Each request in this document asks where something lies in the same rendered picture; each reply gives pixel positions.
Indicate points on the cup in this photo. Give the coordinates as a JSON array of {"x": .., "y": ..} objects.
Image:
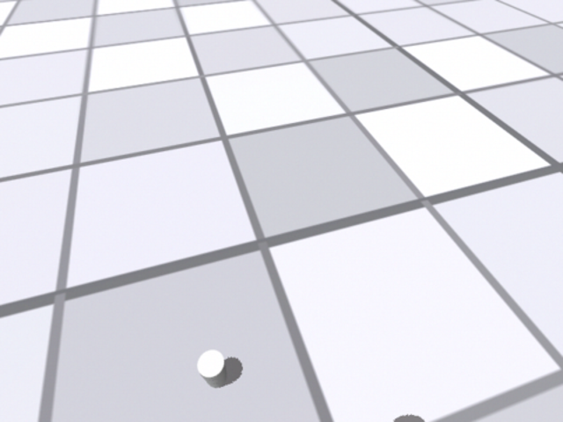
[{"x": 211, "y": 366}]

